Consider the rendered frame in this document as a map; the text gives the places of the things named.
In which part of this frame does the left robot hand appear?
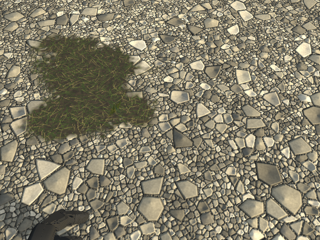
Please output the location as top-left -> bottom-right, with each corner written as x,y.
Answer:
27,209 -> 89,240

